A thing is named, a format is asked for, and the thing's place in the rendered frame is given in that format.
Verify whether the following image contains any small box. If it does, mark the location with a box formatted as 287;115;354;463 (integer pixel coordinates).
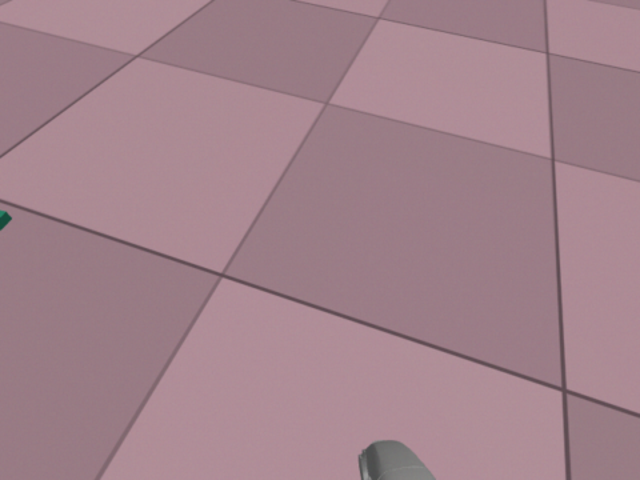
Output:
0;210;12;231

